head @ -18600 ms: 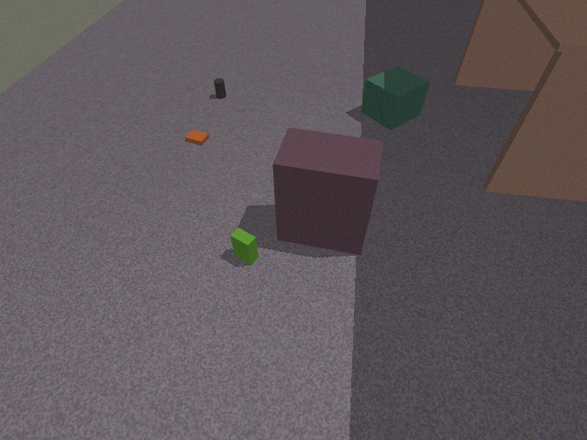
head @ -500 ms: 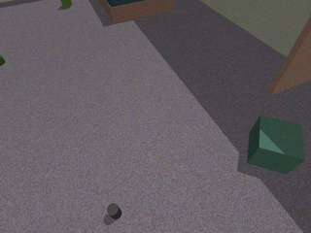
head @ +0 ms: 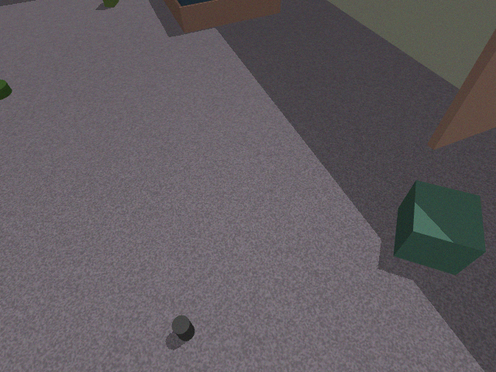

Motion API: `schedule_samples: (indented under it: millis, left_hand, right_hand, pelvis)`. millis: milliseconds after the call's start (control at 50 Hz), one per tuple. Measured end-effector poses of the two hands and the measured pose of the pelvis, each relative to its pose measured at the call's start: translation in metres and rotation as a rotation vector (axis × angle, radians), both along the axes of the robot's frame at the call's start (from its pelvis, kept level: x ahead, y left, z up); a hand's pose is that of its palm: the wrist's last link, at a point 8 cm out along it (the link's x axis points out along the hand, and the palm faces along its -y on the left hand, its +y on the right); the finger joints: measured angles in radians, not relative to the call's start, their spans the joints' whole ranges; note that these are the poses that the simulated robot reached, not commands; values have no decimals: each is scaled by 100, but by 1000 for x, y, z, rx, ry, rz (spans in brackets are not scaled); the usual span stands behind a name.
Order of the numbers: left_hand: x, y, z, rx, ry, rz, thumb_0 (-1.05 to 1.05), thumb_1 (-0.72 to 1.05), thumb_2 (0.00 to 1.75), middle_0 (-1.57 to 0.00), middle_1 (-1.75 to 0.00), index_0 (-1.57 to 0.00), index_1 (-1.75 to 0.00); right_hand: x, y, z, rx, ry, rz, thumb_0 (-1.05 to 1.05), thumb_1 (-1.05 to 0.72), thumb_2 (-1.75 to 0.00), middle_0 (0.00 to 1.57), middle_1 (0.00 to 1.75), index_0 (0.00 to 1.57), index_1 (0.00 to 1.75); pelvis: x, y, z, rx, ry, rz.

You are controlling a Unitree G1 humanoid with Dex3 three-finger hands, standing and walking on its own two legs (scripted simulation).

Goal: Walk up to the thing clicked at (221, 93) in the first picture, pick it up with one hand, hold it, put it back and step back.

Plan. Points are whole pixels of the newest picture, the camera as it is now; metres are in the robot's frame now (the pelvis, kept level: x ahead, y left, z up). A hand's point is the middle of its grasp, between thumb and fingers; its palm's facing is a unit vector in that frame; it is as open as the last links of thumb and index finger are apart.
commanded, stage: walk up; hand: left
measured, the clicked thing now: (183, 328) +0.36 +0.29 -0.73
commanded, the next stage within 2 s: none
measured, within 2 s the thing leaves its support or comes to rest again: neither
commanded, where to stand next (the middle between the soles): -0.02 +0.01 m, yaw +5 degrees
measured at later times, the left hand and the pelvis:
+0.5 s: hand out of the picture +0.06 +0.25 -0.15, palm faces +0.01 -0.93 -0.37, open 7.4 cm; pelvis -0.01 +0.00 +0.00, yaw +1 degrees
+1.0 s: hand out of the picture +0.07 +0.24 -0.14, palm faces +0.02 -0.92 -0.39, open 7.4 cm; pelvis +0.00 -0.01 +0.00, yaw +1 degrees
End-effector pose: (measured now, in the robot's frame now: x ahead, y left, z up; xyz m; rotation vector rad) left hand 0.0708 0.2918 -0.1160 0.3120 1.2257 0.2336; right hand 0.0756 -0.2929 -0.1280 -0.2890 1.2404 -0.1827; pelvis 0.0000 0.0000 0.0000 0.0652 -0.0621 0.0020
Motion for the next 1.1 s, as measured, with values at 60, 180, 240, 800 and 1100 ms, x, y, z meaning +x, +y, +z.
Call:
schedule_samples:
  millis: [60, 180, 240, 800, 1100]
  left_hand:
    - [-2, 2, 2, -2, 0, 9, 1, 90, 90, -21, -30, -20, -30]
    - [-4, 3, 7, 13, -6, 11, 1, 90, 90, -21, -30, -20, -30]
    - [-6, 2, 9, 23, -4, 11, 1, 90, 90, -20, -30, -20, -30]
    - [-11, 3, 7, 9, -15, 13, 1, 90, 90, -20, -30, -20, -30]
    - [-11, -9, 7, 26, -11, 2, 1, 90, 90, -21, -30, -20, -30]
  right_hand:
    - [-1, 3, 3, 7, -12, -6, 1, -90, -90, 20, 30, 20, 30]
    - [0, 1, 3, 19, -29, -12, 1, -90, -90, 20, 30, 20, 30]
    - [1, -2, 1, 22, -31, -15, 1, -90, -90, 20, 30, 20, 30]
    - [-15, 1, 3, 17, -20, -14, 1, -90, -90, 20, 30, 20, 30]
    - [-15, -15, -10, -6, 41, 15, 1, -90, -90, 20, 30, 20, 30]
  pelvis:
    - [2, 0, 2, 0, 0, -3]
    - [4, -5, 3, -2, -2, -7]
    - [4, -7, 3, -5, 0, -5]
    - [-2, -5, 3, -3, -6, -7]
    - [-7, -10, -2, -22, 13, 28]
